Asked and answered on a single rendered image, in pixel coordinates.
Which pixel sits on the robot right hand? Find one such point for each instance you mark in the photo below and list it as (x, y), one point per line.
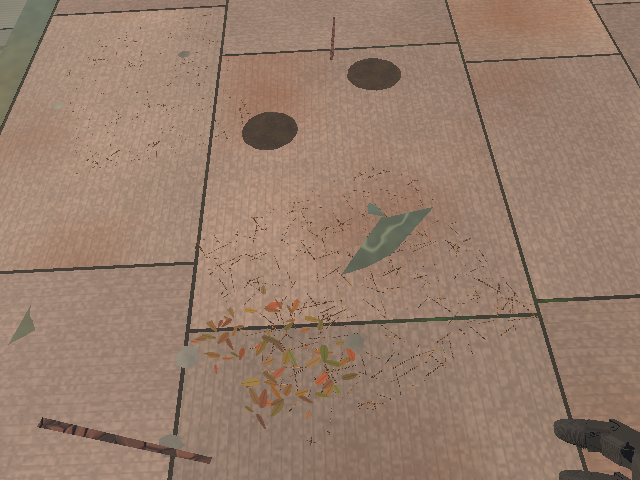
(615, 440)

